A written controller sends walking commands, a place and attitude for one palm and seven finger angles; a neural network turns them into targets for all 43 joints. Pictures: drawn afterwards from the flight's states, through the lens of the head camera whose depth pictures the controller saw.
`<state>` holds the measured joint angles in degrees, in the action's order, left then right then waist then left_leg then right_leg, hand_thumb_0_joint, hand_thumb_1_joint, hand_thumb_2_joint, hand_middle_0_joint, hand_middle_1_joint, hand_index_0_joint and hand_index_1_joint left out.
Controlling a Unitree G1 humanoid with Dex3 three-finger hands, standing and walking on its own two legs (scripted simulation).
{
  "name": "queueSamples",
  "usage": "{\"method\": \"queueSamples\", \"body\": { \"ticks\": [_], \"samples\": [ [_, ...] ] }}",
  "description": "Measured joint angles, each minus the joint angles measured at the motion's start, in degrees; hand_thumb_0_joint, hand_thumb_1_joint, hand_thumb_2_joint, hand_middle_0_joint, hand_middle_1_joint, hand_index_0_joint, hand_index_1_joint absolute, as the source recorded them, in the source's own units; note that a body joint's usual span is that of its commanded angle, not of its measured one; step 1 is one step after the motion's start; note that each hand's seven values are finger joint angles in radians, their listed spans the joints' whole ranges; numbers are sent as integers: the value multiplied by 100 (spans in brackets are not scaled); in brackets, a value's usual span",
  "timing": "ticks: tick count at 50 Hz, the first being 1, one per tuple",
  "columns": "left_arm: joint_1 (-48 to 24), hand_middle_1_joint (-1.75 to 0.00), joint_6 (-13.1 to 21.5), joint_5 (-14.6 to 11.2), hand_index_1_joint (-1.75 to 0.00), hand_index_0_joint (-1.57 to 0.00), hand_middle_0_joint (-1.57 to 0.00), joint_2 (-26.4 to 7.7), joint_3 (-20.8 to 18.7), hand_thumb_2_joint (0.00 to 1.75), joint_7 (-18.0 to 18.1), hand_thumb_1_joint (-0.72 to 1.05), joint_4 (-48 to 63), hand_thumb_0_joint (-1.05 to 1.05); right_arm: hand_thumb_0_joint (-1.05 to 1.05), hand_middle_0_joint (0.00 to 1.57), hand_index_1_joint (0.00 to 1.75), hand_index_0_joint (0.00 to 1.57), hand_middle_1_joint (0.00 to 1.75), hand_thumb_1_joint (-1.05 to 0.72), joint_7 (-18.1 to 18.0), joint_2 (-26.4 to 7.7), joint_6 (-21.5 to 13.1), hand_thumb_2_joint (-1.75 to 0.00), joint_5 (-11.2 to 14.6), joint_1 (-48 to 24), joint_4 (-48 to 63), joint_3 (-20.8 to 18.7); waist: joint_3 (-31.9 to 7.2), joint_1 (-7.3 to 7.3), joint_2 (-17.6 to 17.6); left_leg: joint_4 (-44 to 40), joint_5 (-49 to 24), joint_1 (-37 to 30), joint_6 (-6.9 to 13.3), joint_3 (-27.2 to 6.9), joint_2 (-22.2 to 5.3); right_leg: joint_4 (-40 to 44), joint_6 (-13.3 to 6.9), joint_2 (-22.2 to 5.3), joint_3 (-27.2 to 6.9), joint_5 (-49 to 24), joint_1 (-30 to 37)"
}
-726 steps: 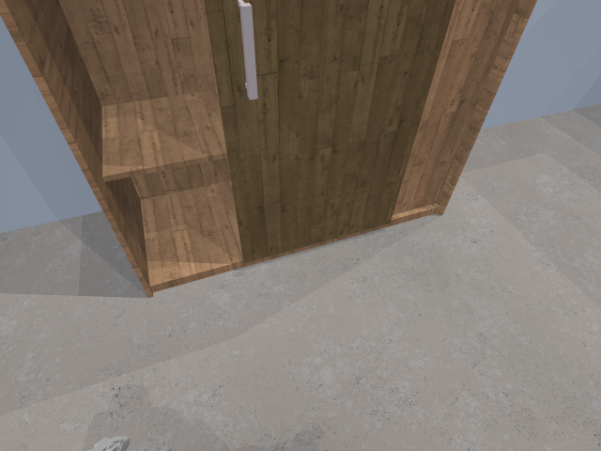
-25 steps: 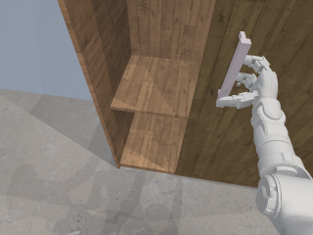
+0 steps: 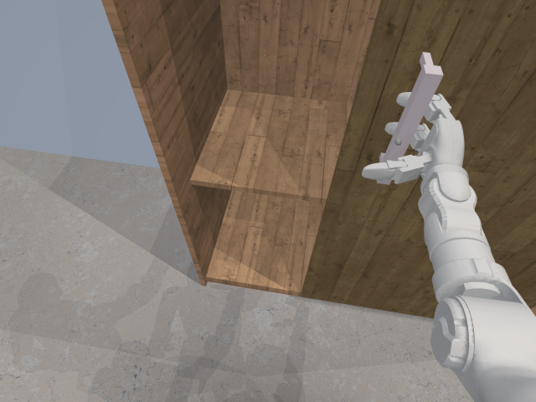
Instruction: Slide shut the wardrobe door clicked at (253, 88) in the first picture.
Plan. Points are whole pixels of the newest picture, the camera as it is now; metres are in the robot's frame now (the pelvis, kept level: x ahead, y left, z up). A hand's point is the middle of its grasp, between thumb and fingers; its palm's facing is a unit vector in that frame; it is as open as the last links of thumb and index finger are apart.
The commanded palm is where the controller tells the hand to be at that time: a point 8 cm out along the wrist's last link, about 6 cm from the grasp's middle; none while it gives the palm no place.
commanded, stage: slide the fingers in behind the handle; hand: right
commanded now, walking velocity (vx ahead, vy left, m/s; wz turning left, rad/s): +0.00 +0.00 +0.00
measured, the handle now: (402, 125) +0.53 -0.12 +0.14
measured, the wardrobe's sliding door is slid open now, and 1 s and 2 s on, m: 0.37 0.37 0.37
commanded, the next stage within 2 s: grip the handle and tug to test in 0.56 s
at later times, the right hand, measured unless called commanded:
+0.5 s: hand (392, 139) +0.48 -0.10 +0.15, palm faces +0.02 +1.00 -0.01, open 13.8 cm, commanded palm +0.46 -0.15 +0.15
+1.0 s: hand (388, 139) +0.48 -0.09 +0.15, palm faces +0.02 +1.00 -0.01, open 11.3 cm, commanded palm +0.45 -0.15 +0.15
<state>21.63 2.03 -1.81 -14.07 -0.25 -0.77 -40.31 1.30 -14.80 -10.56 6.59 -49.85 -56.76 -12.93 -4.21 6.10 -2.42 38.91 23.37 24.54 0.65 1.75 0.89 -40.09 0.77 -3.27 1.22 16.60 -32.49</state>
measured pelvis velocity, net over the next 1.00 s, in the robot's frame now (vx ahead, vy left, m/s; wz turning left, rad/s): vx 0.00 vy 0.00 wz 0.00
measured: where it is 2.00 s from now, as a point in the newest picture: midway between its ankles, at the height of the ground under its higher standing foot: outside the picture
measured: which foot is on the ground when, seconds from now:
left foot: down 0.00-1.00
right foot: down 0.00-1.00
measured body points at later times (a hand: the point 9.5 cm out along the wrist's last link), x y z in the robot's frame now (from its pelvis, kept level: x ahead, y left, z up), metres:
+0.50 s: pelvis +0.00 +0.01 +0.00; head +0.05 +0.02 +0.45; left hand +0.04 +0.26 -0.13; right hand +0.47 -0.15 +0.15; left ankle -0.04 +0.11 -0.72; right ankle +0.03 -0.13 -0.72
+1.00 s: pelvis +0.00 +0.00 +0.00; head +0.04 +0.02 +0.45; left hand +0.04 +0.26 -0.13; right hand +0.47 -0.15 +0.15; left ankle -0.04 +0.11 -0.72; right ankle +0.03 -0.13 -0.72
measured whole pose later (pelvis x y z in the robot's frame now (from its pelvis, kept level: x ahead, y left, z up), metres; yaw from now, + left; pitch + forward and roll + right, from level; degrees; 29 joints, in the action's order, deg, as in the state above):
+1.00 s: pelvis +0.00 +0.00 +0.00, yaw +0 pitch +9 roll +1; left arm 21.3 1.4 -1.5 -13.9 -0.3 -1.4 -39.6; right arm -1.0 -12.9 -10.8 5.9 -48.7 -54.6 -12.4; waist -4.4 5.9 -2.5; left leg 38.9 23.6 24.2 1.0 1.4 1.0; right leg -39.5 1.1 -3.3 1.4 16.6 -31.8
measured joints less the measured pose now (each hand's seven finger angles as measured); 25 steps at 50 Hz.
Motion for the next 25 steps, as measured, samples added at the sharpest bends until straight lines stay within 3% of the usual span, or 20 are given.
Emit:
{"method": "queueSamples", "body": {
  "ticks": [25],
  "samples": [
    [-56, -30, -28, 19, -30, -20, -20, -28, -5, 90, -12, 90, 53, 0, -1, 33, 123, 32, 123, 50, -147, 75, -101, -30, -51, -166, -143, 60, 19, -20, -8, 47, 23, 49, 44, 46, 7, 12, 42, 4, -54, -27, -40]
  ]
}}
